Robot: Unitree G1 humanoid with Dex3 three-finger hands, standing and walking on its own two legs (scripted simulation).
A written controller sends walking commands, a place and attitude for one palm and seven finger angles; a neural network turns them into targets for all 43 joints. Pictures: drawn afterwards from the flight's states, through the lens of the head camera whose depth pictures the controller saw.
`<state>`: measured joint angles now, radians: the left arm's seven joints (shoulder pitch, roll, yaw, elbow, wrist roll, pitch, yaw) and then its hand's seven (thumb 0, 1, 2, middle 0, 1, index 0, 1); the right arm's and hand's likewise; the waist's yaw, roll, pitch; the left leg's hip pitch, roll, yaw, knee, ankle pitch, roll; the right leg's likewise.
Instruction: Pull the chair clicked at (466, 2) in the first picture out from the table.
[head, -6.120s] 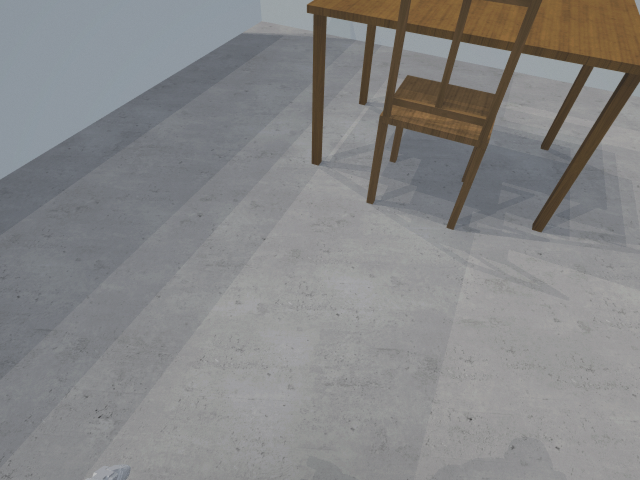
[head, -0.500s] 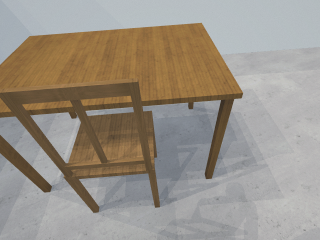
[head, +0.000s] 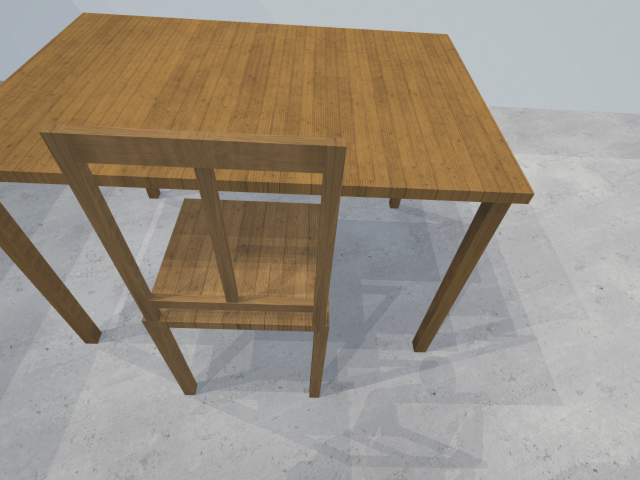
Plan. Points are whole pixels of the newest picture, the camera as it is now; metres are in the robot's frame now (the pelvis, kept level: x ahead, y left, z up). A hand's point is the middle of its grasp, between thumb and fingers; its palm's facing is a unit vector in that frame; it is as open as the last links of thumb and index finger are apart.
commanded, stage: come to a stop and stand still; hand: left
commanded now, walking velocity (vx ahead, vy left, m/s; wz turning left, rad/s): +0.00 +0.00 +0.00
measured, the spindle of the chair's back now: (220, 245) +0.48 +0.22 -0.05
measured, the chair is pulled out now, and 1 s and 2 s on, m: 0.00 0.00 0.00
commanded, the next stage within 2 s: look again from close up in 0.24 s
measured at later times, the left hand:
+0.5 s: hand out of the picture +0.01 +0.19 -0.18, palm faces -0.01 -0.97 -0.24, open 7.4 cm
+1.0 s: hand out of the picture -0.01 +0.14 -0.17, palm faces +0.01 -0.98 -0.21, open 7.3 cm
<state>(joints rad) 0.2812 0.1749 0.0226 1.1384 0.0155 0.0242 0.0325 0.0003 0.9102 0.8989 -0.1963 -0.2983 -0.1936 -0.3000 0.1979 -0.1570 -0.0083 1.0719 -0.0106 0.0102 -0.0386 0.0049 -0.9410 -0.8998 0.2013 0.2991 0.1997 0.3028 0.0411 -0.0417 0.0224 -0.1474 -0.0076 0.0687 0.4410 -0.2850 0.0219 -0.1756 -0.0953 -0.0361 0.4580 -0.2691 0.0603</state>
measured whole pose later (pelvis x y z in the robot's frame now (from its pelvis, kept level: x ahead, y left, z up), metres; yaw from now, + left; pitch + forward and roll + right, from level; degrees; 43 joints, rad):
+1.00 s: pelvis -0.02 -0.04 +0.00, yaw -1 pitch -1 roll +1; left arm 0.27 0.14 -0.01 1.11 0.01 -0.02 0.02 0.00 0.92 0.90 -0.20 -0.30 -0.20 -0.30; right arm 0.27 -0.17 0.01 1.12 -0.01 -0.01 -0.02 0.00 -0.91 -0.90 0.20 0.30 0.20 0.30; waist 0.00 0.02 0.05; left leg -0.16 0.04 0.06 0.44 -0.26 -0.03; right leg -0.21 -0.05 -0.04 0.50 -0.27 0.01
